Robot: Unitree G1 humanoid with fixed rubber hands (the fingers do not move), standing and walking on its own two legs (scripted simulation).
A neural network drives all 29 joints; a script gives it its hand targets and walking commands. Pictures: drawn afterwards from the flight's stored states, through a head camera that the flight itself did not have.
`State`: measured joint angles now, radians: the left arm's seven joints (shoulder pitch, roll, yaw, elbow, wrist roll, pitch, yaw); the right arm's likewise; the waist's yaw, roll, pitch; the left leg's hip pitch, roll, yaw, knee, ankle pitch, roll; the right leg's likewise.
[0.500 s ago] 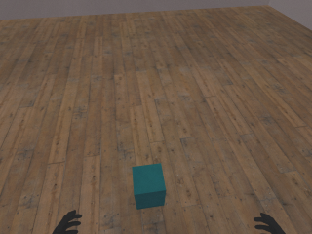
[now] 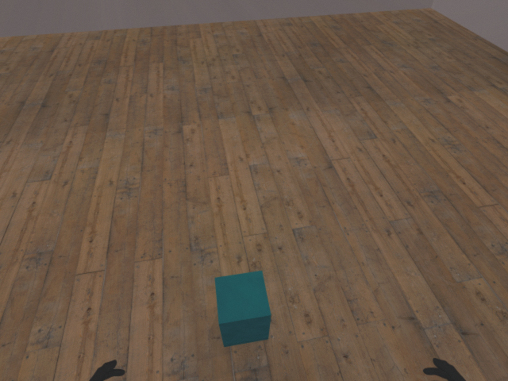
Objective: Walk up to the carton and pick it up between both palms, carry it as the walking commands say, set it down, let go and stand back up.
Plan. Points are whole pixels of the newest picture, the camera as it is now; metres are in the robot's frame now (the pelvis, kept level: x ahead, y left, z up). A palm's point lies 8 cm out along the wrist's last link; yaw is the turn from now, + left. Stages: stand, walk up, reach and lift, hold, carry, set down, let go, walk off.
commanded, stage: stand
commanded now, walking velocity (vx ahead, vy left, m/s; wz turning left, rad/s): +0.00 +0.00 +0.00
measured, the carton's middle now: (242, 309) +0.49 +0.07 -0.65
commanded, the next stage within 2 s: none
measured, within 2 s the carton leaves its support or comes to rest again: neither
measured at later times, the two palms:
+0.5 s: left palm out of the picture +0.08 +0.30 -0.10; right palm out of the picture +0.08 -0.31 -0.09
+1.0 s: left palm out of the picture +0.06 +0.31 -0.10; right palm out of the picture +0.07 -0.31 -0.09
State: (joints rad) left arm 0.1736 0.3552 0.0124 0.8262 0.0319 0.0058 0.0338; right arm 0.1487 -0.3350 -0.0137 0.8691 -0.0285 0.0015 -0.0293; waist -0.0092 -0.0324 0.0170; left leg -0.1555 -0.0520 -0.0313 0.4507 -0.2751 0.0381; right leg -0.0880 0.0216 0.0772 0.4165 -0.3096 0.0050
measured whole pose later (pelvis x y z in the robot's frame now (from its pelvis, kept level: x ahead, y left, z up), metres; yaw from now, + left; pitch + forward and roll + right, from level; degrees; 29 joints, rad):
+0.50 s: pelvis -0.02 +0.00 +0.01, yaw +1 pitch -2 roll +0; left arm 0.17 0.38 0.01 0.94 0.03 0.00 0.03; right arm 0.14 -0.36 -0.01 0.99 -0.02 -0.01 -0.02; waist -0.01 -0.03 0.02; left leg -0.12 -0.05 -0.04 0.38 -0.21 0.03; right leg -0.05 0.02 0.06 0.34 -0.25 0.00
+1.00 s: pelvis -0.02 +0.00 +0.01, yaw +1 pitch -2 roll +0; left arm 0.15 0.39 0.01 0.99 0.02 -0.01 0.02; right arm 0.12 -0.38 0.00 1.04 -0.02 -0.01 -0.02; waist 0.00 -0.02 0.03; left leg -0.12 -0.05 -0.05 0.35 -0.19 0.03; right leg -0.05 0.01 0.06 0.32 -0.23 0.01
